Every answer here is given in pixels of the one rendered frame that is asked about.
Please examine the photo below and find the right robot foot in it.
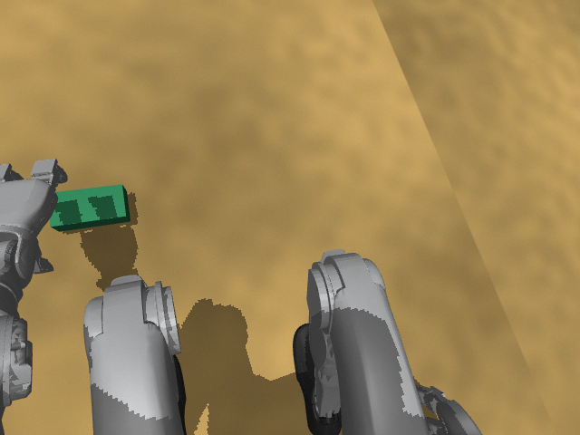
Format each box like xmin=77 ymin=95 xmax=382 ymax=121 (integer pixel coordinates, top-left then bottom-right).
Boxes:
xmin=293 ymin=324 xmax=342 ymax=435

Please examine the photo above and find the small box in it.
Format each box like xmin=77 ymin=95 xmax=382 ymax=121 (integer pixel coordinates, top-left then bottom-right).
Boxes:
xmin=50 ymin=185 xmax=131 ymax=232

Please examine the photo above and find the right robot hand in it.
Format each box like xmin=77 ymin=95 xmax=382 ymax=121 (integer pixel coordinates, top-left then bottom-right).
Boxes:
xmin=416 ymin=385 xmax=482 ymax=435

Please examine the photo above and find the left robot hand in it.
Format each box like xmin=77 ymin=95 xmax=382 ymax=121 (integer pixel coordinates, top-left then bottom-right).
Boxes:
xmin=0 ymin=159 xmax=68 ymax=274

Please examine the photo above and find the left robot arm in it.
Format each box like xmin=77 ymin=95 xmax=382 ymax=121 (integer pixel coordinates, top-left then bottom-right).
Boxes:
xmin=0 ymin=226 xmax=39 ymax=435

